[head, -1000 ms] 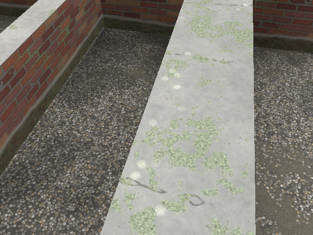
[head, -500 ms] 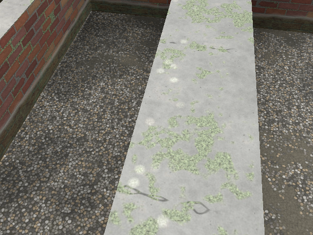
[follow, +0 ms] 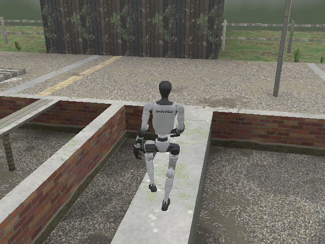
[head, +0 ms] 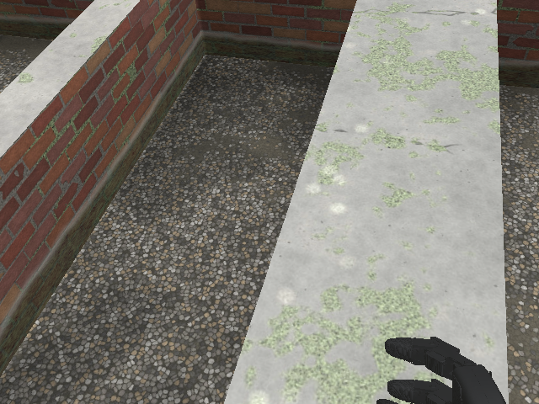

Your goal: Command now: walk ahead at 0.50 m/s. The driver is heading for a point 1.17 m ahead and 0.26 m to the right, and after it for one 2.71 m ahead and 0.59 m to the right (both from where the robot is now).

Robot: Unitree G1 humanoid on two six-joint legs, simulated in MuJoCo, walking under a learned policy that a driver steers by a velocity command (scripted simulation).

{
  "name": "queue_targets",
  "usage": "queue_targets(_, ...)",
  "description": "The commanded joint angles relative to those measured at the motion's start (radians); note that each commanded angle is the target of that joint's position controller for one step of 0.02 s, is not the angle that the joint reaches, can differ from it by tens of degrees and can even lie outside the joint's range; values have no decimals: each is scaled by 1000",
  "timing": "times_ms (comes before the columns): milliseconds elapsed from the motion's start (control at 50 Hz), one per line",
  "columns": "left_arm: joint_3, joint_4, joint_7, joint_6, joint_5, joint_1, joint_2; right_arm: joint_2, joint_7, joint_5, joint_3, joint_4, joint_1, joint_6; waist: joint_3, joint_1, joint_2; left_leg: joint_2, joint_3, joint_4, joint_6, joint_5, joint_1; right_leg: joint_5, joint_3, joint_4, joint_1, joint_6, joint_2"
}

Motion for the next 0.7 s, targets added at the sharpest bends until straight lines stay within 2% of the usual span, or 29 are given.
queue_targets(20, 7, -51, 0, -7, 25, 31, 93, -45, 17, 21, -7, -113, -160, -8, 28, 22, -117, -21, 21, -129, -14, 84, -67, 241, 312, -260, 134, 9, -254)
queue_targets(80, 0, -66, 3, -11, 46, 43, 97, -34, 35, 28, -3, -128, -211, -2, 56, 38, -101, -74, 26, -311, 5, 78, 17, 485, 269, -227, 208, 14, -250)
queue_targets(120, 8, -81, 3, -14, 51, 24, 119, -19, 38, 36, 1, -131, -224, -7, 82, 36, -96, -129, 48, -430, 39, 44, 157, 572, 227, -220, 195, 22, -245)
queue_targets(140, 10, -83, 3, -16, 52, 15, 119, -21, 41, 33, 0, -132, -234, -5, 111, 32, -96, -148, 50, -488, 56, 20, 207, 612, 210, -210, 192, 27, -244)
queue_targets(160, 13, -95, 3, -18, 50, -13, 125, -34, 46, 23, -4, -120, -205, 0, 120, 14, -99, -166, 46, -542, 79, -14, 275, 730, 185, -177, 189, 36, -244)
queue_targets(180, 16, -110, 6, -20, 53, -43, 146, -58, 50, 8, -15, -93, -135, 4, 98, -20, -98, -184, 30, -596, 103, -61, 373, 934, 160, -94, 194, 38, -240)
queue_targets(200, 15, -130, 6, -30, 59, -94, 144, -117, 49, -9, -43, -44, 35, 7, 34, -110, -131, -182, 12, -658, 135, -13, 559, 1046, 120, 51, 140, 53, -229)
queue_targets(220, 4, -161, 11, -32, 60, -160, 134, -156, 44, -7, -62, 6, 228, 6, -68, -220, -106, -107, -72, -782, 144, 86, 814, 846, 97, 254, 15, 79, -192)
queue_targets(240, -9, -210, 17, -23, 37, -176, 99, -276, 29, 29, -88, 13, 331, -1, -245, -209, 80, 148, -375, -815, 102, 188, 1100, 92, 12, 606, -165, 92, -67)
queue_targets(260, 33, -188, 13, -19, -21, -64, 195, -210, 44, 96, -70, -26, 256, -3, -268, -163, 165, 277, -800, -947, 229, 534, 1292, -287, 86, 871, -563, 78, 27)
queue_targets(280, 45, -170, 26, -5, -13, -10, 263, -183, 39, 110, -66, -29, 221, 2, -283, -147, 138, 308, -755, -920, 281, 679, 1300, -256, 109, 1019, -646, 111, -44)
queue_targets(300, 37, -160, 38, 9, 11, -11, 228, -144, 35, 86, -52, -23, 211, -5, -235, -105, 66, 271, -617, -886, 282, 792, 1157, -193, 105, 1031, -588, 136, -98)
queue_targets(320, 15, -168, 45, 25, 33, -35, 153, -108, 31, 49, -39, 6, 211, -27, -173, -66, -28, 239, -503, -872, 260, 866, 993, -141, 113, 987, -504, 150, -135)
queue_targets(340, -16, -171, 44, 38, 49, -55, 70, -61, 9, 27, -22, 35, 190, -38, -102, -24, -87, 176, -392, -886, 212, 798, 776, -93, 132, 870, -394, 153, -166)
queue_targets(360, -31, -193, 46, 42, 41, -78, 33, -26, -12, 21, -7, 49, 143, -37, -53, 18, -71, 111, -303, -944, 191, 705, 619, -76, 134, 712, -291, 159, -173)
queue_targets(380, -39, -209, 52, 40, 34, -107, 17, -5, -28, 9, 8, 51, 126, -36, -36, 32, -44, 58, -240, -981, 155, 732, 552, -13, 114, 577, -217, 165, -155)
queue_targets(400, -50, -213, 63, 33, 35, -98, -10, -21, -36, 4, 8, 55, 114, -39, -68, 48, -8, 17, -170, -989, 129, 832, 548, 68, 81, 470, -146, 168, -126)
queue_targets(440, -64, -204, 78, 16, 30, -100, -26, -101, -37, 27, -14, 49, 89, -40, -100, 39, 23, -46, -57, -995, 93, 872, 568, 168, 11, 336, -36, 165, -62)
queue_targets(460, -69, -199, 85, 11, 30, -106, -24, -114, -36, 30, -17, 55, 104, -43, -108, 28, 41, -39, -50, -995, 84, 864, 601, 191, 9, 309, -13, 159, -57)
queue_targets(500, -75, -197, 91, 3, 39, -150, -4, -91, -40, 26, -15, 60, 128, -45, -80, 4, 53, -11, -65, -983, 75, 817, 643, 197, 19, 240, -5, 141, -70)
queue_targets(540, -86, -189, 76, 6, 47, -168, 0, -82, -48, 27, -9, 60, 120, -36, -32, 7, 72, 2, -86, -947, 61, 686, 664, 231, 32, 82, 8, 123, -78)
queue_targets(560, -91, -185, 64, 11, 43, -169, 6, -86, -50, 16, -7, 57, 128, -27, -31, 6, 65, 1, -109, -930, 62, 553, 689, 247, 38, 1, 24, 116, -82)
queue_targets(580, -94, -183, 54, 17, 40, -175, 27, -88, -53, -3, -8, 61, 155, -19, -48, -13, 51, -16, -126, -907, 71, 353, 717, 362, 63, -57, 50, 111, -120)
queue_targets(600, -89, -173, 57, 16, 37, -148, 79, -96, -48, -7, -14, 65, 197, -14, -82, -46, 7, -41, -130, -866, 88, 119, 712, 528, 122, -62, 98, 109, -187)
queue_targets(620, -86, -172, 52, 8, 34, -154, 109, -85, -47, -3, -15, 79, 275, -12, -72, -114, -34, -61, -138, -858, 107, -95, 700, 531, 197, -78, 91, 98, -250)
queue_targets(640, -94, -197, 35, 2, 41, -233, 99, -70, -43, 7, -10, 101, 342, -10, -14, -148, -124, -74, -148, -885, 106, -158, 674, 440, 280, -143, 37, 70, -293)
queue_targets(660, -96, -209, 20, 7, 32, -274, 76, -83, -40, 29, -11, 107, 332, -9, 38, -125, -192, -67, -152, -892, 103, -120, 675, 320, 308, -188, -9, 58, -282)
queue_targets(680, -98, -202, 8, 15, 24, -265, 59, -100, -41, 40, -17, 104, 296, -6, 65, -101, -196, -62, -154, -875, 103, -83, 677, 295, 319, -214, -21, 73, -274)
queue_targets(700, -96, -182, -2, 20, 17, -232, 54, -113, -42, 45, -25, 106, 291, -1, 59, -86, -184, -62, -153, -860, 100, -73, 682, 359, 330, -222, 0, 93, -280)
Next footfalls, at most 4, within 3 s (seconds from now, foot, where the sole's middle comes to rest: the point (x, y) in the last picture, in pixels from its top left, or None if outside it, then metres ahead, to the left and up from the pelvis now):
0.22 left None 0.31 0.06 -0.76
0.60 right None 0.39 -0.09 -0.76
1.86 right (390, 369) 0.61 -0.18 -0.76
2.40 left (338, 266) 0.91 -0.07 -0.76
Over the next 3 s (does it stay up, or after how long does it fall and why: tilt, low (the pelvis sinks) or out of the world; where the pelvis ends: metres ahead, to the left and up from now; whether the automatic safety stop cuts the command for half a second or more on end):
stays up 1.05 -0.20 -0.02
